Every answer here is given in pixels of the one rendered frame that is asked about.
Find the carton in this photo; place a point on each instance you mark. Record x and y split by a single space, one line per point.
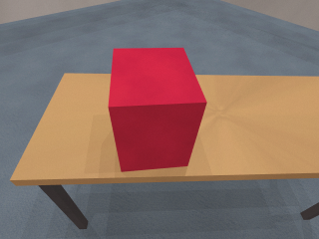
156 107

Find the table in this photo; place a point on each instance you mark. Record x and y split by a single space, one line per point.
252 128

